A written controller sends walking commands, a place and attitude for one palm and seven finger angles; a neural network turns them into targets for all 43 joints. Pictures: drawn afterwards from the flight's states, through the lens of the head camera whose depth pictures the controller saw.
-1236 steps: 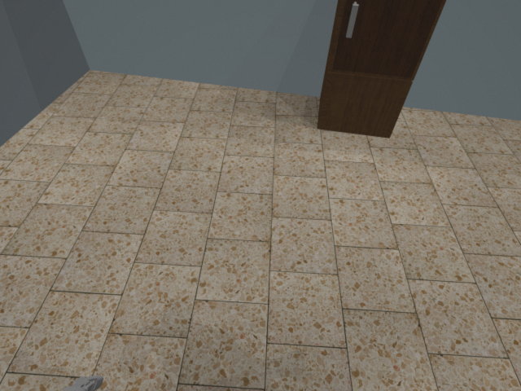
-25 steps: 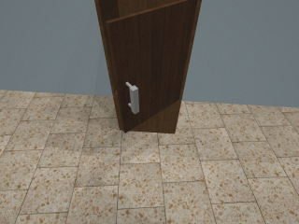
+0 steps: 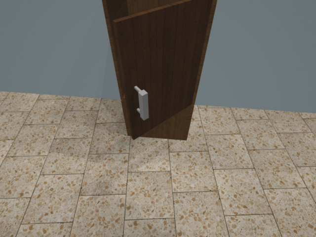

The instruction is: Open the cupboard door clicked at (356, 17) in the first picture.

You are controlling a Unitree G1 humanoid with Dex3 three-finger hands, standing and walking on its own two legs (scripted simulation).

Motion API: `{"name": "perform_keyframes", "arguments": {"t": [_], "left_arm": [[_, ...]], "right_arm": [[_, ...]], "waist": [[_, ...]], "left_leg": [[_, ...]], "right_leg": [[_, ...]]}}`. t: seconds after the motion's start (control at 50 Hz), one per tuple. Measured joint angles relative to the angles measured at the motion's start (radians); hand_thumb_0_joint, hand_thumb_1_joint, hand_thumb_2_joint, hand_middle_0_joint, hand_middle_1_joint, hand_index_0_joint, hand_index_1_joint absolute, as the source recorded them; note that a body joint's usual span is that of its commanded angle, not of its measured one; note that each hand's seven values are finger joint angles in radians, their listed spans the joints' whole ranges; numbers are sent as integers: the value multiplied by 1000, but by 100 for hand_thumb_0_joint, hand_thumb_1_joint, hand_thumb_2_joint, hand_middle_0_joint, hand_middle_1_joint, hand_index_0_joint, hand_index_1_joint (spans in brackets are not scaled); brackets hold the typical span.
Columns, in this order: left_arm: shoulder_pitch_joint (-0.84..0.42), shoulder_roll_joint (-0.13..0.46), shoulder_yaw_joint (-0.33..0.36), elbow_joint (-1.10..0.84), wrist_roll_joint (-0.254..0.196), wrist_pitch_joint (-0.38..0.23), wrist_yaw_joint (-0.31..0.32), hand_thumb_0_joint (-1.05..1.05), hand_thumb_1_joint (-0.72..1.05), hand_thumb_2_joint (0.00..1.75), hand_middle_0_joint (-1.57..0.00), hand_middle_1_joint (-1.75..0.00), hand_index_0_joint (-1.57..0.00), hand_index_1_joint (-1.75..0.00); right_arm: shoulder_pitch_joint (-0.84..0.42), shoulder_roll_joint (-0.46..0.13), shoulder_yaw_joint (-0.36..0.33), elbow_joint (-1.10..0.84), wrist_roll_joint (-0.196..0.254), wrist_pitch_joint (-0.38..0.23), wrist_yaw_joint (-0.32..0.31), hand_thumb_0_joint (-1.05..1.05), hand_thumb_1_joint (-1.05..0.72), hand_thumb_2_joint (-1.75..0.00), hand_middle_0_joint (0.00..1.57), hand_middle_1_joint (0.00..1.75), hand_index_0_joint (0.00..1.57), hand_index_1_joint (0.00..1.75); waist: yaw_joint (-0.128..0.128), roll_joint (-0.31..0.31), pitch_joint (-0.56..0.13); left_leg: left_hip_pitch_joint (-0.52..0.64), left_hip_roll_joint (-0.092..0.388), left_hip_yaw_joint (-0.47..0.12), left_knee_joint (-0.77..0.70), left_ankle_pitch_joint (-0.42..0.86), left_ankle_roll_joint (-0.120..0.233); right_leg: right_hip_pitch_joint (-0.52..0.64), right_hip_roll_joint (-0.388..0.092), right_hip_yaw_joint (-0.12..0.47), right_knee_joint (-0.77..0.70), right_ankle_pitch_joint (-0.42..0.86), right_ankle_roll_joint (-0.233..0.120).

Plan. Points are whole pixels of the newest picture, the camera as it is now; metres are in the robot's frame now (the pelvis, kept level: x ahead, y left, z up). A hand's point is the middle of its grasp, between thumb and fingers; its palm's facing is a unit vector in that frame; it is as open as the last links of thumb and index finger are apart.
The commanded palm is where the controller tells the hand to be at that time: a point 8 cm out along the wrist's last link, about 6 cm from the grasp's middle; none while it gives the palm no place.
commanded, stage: walk to a spot facing it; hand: left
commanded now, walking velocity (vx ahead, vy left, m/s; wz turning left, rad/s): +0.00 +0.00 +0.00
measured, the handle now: (140, 102) +0.62 +0.11 -0.08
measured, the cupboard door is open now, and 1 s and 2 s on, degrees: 44 44 44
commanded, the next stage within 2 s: none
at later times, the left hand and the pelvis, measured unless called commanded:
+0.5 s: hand out of the picture +0.03 +0.19 -0.18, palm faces -0.09 -0.96 -0.27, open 7.3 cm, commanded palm none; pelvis -0.02 -0.01 -0.02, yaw -10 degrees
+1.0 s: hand out of the picture +0.12 +0.16 -0.18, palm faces -0.35 -0.90 -0.25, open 7.4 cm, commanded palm none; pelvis -0.01 -0.01 -0.01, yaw -27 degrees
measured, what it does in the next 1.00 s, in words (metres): lifts its left foot, turning right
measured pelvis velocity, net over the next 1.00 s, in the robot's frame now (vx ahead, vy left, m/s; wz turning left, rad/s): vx -0.01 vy -0.01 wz -0.47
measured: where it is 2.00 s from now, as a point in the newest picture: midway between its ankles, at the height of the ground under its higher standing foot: outside the picture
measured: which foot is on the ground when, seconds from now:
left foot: down 0.00-0.54, up 0.56-1.00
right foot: down 0.00-1.00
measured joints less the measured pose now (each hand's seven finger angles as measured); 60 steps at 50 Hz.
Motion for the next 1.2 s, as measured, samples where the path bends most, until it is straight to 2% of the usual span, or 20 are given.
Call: {"name": "perform_keyframes", "arguments": {"t": [0.2,0.4,0.48,0.5,0.54,0.56,0.6,0.64,0.68,0.78,0.88,0.94,0.98,1.0,1.02,1.06,1.1,1.12,1.16,1.2], "left_arm": [[-13,-6,4,-13,2,2,-1,0,91,90,-20,-30,-20,-30],[-15,19,59,-85,14,56,-26,0,91,90,-20,-30,-20,-30],[-43,37,76,-121,17,71,-40,0,91,90,-20,-30,-20,-30],[-48,40,79,-131,18,70,-43,0,91,90,-20,-30,-20,-30],[-44,50,83,-156,23,59,-47,0,91,90,-20,-30,-20,-30],[-48,52,84,-162,26,53,-44,0,91,90,-20,-30,-20,-30],[-57,52,85,-171,26,49,-34,0,91,90,-20,-30,-20,-30],[-56,50,85,-177,23,46,-25,0,91,90,-20,-30,-20,-30],[-49,49,83,-180,21,41,-20,0,91,90,-20,-30,-20,-30],[-31,45,77,-189,19,39,-20,0,91,90,-20,-30,-20,-30],[-37,48,79,-210,23,43,-25,0,91,90,-20,-30,-20,-30],[-44,57,82,-221,23,46,-26,0,91,90,-20,-30,-21,-30],[-46,66,84,-225,19,51,-27,0,90,90,-20,-30,-21,-30],[-41,67,83,-231,15,53,-29,0,90,90,-20,-30,-21,-30],[-46,70,82,-234,12,56,-32,0,90,90,-20,-30,-21,-30],[-75,96,89,-240,19,61,-43,0,91,90,-20,-30,-20,-30],[-103,113,96,-247,21,64,-52,1,91,90,-20,-30,-20,-30],[-115,116,97,-254,20,64,-56,1,91,90,-20,-30,-20,-30],[-132,117,95,-268,18,64,-65,1,91,90,-20,-30,-20,-30],[-141,117,89,-278,17,60,-72,1,91,90,-20,-30,-20,-30]], "right_arm": [[-6,-2,-3,-7,-3,0,-3,0,-91,-90,20,30,20,30],[-13,-9,-46,-88,-7,22,-13,0,-90,-90,20,30,20,30],[-25,-30,-57,-123,-16,15,-10,0,-90,-90,20,30,20,30],[-27,-37,-58,-129,-17,15,-9,0,-90,-90,20,30,20,30],[-27,-50,-61,-140,-13,23,-6,0,-90,-90,20,30,20,30],[-33,-56,-66,-142,-10,32,-3,0,-90,-90,20,30,20,30],[-48,-66,-74,-143,-5,51,1,0,-90,-90,20,30,20,30],[-68,-71,-76,-151,-3,58,2,0,-90,-90,20,30,20,30],[-87,-70,-75,-168,-2,56,3,1,-90,-90,20,30,20,30],[-130,-57,-69,-217,6,48,2,1,-90,-90,20,30,20,30],[-162,-43,-61,-251,12,40,2,0,-90,-90,20,30,20,30],[-171,-35,-54,-268,17,30,1,0,-90,-90,20,30,20,30],[-164,-32,-47,-279,18,18,0,0,-90,-90,20,30,20,30],[-150,-39,-42,-290,17,9,0,0,-90,-90,20,30,20,30],[-138,-46,-42,-298,11,-1,-2,0,-90,-90,20,30,20,30],[-121,-36,-34,-296,-3,-3,-6,0,-90,-90,20,30,20,30],[-91,-33,-25,-293,-14,-2,-5,0,-90,-90,20,30,20,30],[-77,-35,-23,-290,-17,1,-5,0,-90,-90,20,30,20,30],[-55,-44,-24,-283,-21,5,-4,0,-90,-90,20,30,20,30],[-37,-56,-29,-277,-21,8,0,0,-90,-90,20,30,20,30]], "waist": [[5,-3,-6],[14,-10,16],[25,-5,42],[26,4,47],[29,15,42],[26,26,47],[25,36,57],[31,29,62],[34,17,60],[37,-6,45],[49,-25,41],[54,-39,38],[49,-45,31],[43,-29,15],[35,-14,8],[38,-44,27],[40,-52,40],[40,-47,47],[39,-25,62],[32,0,73]], "left_leg": [[-2,2,6,6,-5,0],[-80,46,95,133,-74,-1],[-97,65,153,155,-80,-5],[-99,75,163,164,-82,-10],[-126,98,173,220,-112,-21],[-155,100,146,293,-192,-27],[-221,70,61,489,-290,-30],[-265,40,16,631,-292,-36],[-281,21,-5,683,-277,-45],[-258,2,-43,626,-261,-58],[-216,-10,-66,509,-273,-54],[-171,-22,-76,381,-257,-47],[-116,-24,-78,234,-184,-39],[-81,-5,-93,143,-130,-20],[-73,14,-105,110,-88,2],[-75,13,-82,144,-127,-15],[-59,26,-67,135,-150,-36],[-49,36,-61,127,-151,-44],[-31,64,-46,120,-153,-53],[-19,93,-23,136,-169,-65]], "right_leg": [[-5,0,6,7,-3,1],[-148,26,93,198,-65,-3],[-260,-8,57,393,-180,13],[-267,-17,45,395,-178,15],[-251,-28,42,302,-85,12],[-258,-17,39,311,-74,1],[-252,-1,39,309,-76,-19],[-238,11,61,269,-56,-30],[-225,20,92,221,-23,-34],[-204,43,168,141,33,-35],[-209,65,224,120,54,-31],[-224,78,258,129,54,-21],[-242,92,275,155,43,-10],[-262,114,274,183,30,-4],[-300,123,247,253,-48,11],[-383,82,180,467,-181,55],[-446,43,124,632,-210,82],[-462,23,99,665,-213,89],[-456,-12,55,621,-199,92],[-421,-31,23,507,-164,86]]}}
